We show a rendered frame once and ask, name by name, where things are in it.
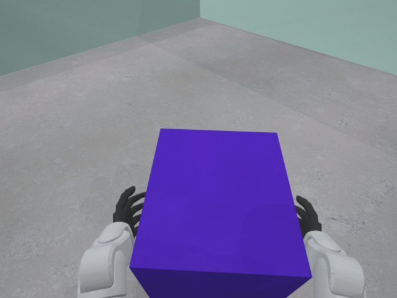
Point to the right robot hand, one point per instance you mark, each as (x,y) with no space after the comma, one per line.
(309,218)

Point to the robot right forearm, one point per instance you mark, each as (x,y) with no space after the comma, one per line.
(335,275)

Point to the robot left forearm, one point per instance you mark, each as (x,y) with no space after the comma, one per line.
(103,268)

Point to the left robot hand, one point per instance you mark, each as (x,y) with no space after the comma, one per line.
(124,212)

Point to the carton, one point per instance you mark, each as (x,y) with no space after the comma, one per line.
(218,219)

